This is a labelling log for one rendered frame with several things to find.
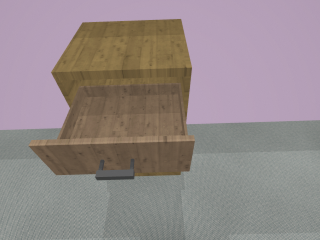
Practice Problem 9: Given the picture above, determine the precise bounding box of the cabinet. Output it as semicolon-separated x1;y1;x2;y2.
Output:
51;19;192;177

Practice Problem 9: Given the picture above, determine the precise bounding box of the drawer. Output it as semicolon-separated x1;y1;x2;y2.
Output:
28;83;195;175

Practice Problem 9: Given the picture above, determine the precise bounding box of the handle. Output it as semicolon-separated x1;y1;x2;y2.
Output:
95;158;135;181

